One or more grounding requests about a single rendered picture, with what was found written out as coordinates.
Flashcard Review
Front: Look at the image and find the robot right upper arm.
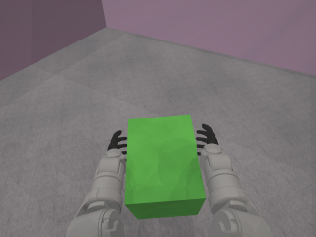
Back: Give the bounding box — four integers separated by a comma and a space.
209, 208, 273, 237

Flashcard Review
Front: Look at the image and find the robot left upper arm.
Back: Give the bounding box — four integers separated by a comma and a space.
66, 208, 126, 237

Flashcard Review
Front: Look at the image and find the right robot hand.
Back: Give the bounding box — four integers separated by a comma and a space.
196, 124, 219, 156

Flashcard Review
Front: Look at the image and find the robot left forearm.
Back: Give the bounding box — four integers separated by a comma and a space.
65, 148, 126, 237

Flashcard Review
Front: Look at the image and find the robot right forearm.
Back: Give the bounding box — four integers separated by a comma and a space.
200, 143, 263, 219

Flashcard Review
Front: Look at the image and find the left robot hand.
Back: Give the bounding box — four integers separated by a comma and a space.
107, 130, 127, 161

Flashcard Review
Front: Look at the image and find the carton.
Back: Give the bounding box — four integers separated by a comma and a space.
124, 115, 206, 220

